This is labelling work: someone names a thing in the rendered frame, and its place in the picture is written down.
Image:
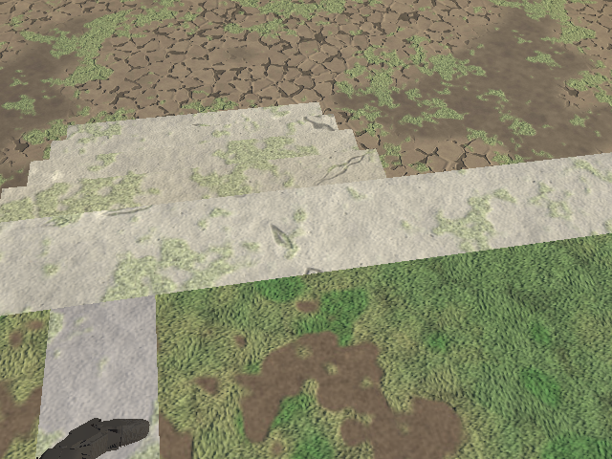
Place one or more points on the robot left hand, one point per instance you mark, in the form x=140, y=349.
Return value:
x=92, y=439

